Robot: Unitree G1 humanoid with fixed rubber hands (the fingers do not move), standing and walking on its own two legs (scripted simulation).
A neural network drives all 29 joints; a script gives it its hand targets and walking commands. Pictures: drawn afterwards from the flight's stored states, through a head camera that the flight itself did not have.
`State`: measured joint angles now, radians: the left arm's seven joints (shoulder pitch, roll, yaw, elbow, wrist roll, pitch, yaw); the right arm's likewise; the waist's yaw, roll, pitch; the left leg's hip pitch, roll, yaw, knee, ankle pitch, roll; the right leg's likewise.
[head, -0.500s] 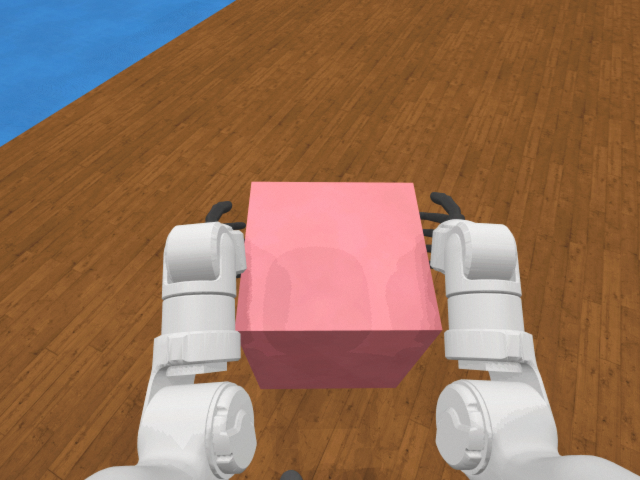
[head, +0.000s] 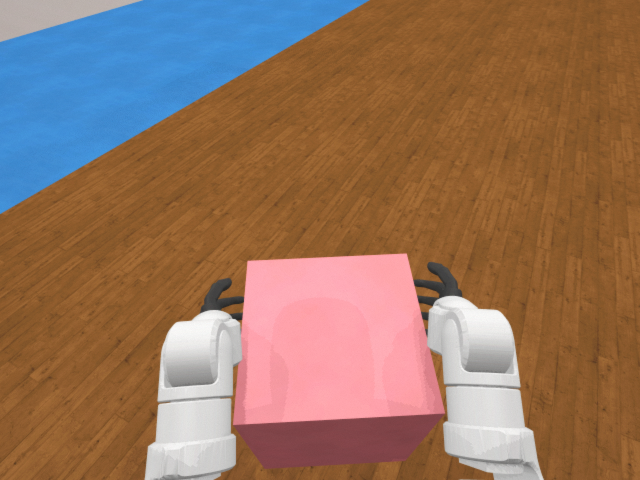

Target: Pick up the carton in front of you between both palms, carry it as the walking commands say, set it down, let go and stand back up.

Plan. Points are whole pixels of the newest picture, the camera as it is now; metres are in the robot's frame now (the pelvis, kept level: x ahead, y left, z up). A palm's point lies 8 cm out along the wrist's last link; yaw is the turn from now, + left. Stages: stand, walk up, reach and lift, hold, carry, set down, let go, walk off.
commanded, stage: carry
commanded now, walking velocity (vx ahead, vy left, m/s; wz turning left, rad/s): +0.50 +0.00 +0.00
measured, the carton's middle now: (331, 367) +0.28 +0.00 -0.02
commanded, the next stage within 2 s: none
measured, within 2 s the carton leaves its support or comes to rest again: neither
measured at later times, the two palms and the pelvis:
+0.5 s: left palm (247, 186) +0.60 +0.15 +0.06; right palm (404, 184) +0.58 -0.13 +0.08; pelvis +0.30 +0.04 +0.00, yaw -4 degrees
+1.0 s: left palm (279, 96) +0.92 +0.11 +0.10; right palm (398, 92) +0.93 -0.18 +0.09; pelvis +0.62 -0.04 +0.01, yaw -1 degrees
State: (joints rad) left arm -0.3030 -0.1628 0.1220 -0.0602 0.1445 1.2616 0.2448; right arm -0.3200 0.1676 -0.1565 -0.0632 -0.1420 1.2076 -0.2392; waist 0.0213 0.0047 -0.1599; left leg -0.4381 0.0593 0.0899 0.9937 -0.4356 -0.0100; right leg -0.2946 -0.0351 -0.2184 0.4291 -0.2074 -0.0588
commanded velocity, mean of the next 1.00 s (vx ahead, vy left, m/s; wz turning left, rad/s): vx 0.50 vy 0.00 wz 0.00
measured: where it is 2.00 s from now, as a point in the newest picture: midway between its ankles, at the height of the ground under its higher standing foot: (332, 241)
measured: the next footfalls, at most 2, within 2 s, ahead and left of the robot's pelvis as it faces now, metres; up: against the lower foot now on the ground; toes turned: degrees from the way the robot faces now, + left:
left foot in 0.28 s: +0.35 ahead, +0.13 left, +0.00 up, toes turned +9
right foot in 0.72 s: +0.62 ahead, -0.12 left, +0.00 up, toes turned -14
